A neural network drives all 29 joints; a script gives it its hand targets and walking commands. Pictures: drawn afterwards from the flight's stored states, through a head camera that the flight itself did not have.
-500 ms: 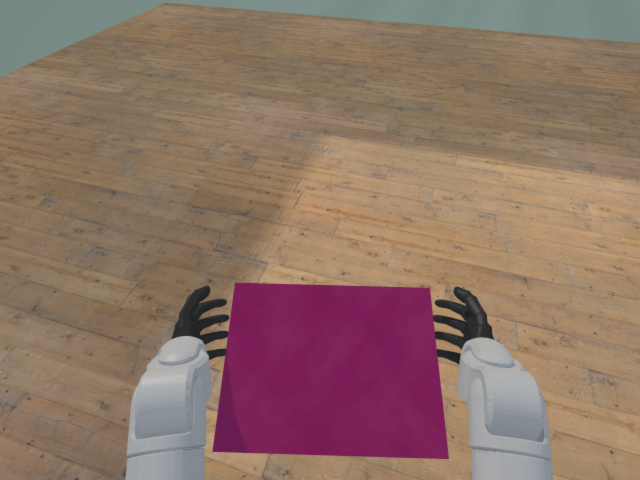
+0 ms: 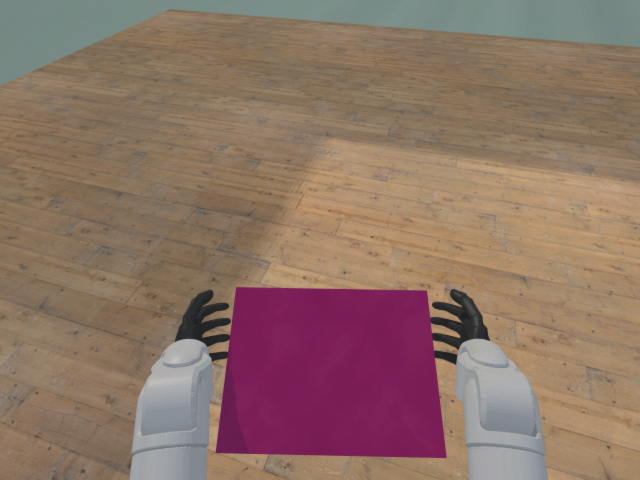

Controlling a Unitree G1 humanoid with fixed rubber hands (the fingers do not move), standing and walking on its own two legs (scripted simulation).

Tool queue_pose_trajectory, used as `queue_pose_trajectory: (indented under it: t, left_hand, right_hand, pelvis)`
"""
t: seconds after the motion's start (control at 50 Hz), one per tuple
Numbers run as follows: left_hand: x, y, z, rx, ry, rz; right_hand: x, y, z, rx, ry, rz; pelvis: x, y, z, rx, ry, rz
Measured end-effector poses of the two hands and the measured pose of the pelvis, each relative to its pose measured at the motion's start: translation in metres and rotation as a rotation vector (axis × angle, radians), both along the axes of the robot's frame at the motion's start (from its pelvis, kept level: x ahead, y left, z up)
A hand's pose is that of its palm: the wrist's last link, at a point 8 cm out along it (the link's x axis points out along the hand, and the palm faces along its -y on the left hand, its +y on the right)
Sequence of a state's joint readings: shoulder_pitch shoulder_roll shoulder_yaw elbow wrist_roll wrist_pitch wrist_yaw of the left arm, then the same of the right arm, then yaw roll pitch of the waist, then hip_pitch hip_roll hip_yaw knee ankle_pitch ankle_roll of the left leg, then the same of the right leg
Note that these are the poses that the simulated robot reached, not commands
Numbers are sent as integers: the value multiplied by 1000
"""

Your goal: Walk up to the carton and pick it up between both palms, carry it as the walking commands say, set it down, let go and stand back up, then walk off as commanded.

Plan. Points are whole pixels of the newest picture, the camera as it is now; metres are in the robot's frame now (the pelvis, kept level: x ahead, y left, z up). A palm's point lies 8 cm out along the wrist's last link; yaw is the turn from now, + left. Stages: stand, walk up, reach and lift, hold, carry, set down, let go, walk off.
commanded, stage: carry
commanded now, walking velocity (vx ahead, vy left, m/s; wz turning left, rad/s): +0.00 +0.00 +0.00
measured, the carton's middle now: (329, 374) +0.29 +0.00 -0.05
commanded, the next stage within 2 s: none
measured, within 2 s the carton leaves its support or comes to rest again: neither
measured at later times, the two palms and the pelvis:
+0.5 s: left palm (190, 373) +0.25 +0.17 +0.04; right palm (474, 369) +0.25 -0.17 +0.04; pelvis -0.02 +0.00 +0.00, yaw +1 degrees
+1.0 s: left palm (183, 387) +0.23 +0.17 +0.04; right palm (473, 381) +0.24 -0.17 +0.04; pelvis -0.03 +0.00 +0.00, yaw +1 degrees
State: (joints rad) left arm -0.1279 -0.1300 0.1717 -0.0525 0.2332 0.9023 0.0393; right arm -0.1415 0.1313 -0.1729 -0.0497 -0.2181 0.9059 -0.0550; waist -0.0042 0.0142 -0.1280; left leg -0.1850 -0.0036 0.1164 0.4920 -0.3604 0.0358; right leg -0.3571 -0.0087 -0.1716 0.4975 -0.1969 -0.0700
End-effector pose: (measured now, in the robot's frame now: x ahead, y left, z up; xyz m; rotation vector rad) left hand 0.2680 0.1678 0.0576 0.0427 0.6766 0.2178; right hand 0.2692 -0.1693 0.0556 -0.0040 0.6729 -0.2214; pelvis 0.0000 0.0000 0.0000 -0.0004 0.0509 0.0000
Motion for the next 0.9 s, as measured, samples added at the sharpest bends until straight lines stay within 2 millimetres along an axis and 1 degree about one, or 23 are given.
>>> queue_pose_trajectory:
  t: [0.36, 0.64, 0.9]
  left_hand:
    - [-15, -1, -11, 7, -9, -8]
    - [-28, 1, -15, 8, -17, -10]
    - [-35, 5, -17, 9, -23, -12]
  right_hand:
    - [-12, -2, -10, 3, -17, 12]
    - [-22, 0, -13, 5, -33, 20]
    - [-29, 3, -14, 5, -42, 24]
  pelvis:
    - [-16, -2, 1, 4, -3, 8]
    - [-24, -1, 2, 5, -8, 12]
    - [-30, 2, 2, 6, -11, 14]
